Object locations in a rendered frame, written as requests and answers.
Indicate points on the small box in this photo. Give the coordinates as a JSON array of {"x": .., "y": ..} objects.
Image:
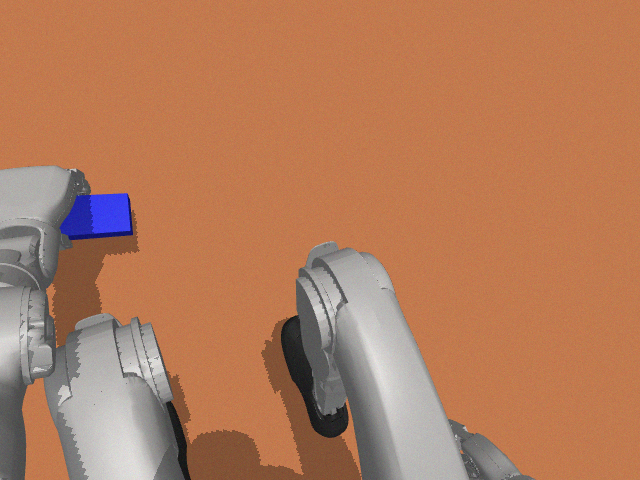
[{"x": 99, "y": 216}]

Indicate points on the right robot hand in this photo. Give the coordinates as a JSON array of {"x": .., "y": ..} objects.
[{"x": 482, "y": 459}]

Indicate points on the left robot foot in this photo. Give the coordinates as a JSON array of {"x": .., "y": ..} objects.
[{"x": 180, "y": 438}]

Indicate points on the right robot foot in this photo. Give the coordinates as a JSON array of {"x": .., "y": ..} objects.
[{"x": 301, "y": 373}]

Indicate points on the left robot hand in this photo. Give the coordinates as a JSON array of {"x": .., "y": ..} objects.
[{"x": 42, "y": 193}]

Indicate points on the left robot arm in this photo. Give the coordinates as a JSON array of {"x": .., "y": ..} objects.
[{"x": 29, "y": 251}]

